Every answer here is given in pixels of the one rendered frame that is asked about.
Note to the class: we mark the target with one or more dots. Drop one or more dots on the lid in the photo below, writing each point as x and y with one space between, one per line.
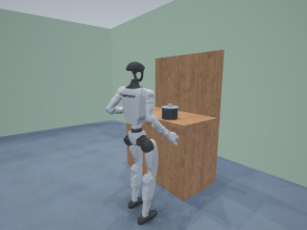
169 106

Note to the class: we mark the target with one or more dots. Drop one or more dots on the right robot hand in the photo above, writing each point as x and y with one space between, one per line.
172 138

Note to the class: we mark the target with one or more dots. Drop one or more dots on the right robot forearm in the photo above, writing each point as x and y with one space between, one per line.
159 127

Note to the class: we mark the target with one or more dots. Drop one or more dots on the left robot forearm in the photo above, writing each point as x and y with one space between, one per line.
119 110

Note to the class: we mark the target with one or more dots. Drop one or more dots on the right robot thigh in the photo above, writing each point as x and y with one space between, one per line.
151 157

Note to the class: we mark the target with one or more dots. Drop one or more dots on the left robot upper arm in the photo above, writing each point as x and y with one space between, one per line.
115 100

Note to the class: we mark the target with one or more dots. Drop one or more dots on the robot right shin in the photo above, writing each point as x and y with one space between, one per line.
147 195

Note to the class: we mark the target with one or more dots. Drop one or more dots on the pot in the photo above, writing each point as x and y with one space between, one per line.
169 113

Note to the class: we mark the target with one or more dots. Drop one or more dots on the table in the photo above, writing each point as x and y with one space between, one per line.
193 82

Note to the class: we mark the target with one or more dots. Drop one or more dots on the right robot upper arm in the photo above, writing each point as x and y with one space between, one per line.
148 96

